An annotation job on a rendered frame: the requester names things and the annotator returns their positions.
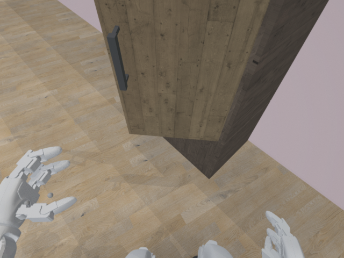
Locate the handle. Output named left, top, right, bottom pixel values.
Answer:
left=107, top=25, right=129, bottom=91

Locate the robot left forearm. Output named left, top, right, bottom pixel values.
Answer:
left=0, top=223, right=21, bottom=258

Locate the robot right thigh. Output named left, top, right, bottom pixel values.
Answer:
left=198, top=243, right=233, bottom=258

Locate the right robot hand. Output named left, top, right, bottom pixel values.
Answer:
left=262, top=211, right=305, bottom=258

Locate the left robot hand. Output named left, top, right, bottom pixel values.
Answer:
left=0, top=146, right=77, bottom=228

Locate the cupboard door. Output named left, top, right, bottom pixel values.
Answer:
left=94, top=0, right=270, bottom=141

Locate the right robot shin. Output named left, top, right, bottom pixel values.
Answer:
left=205, top=240, right=217, bottom=245

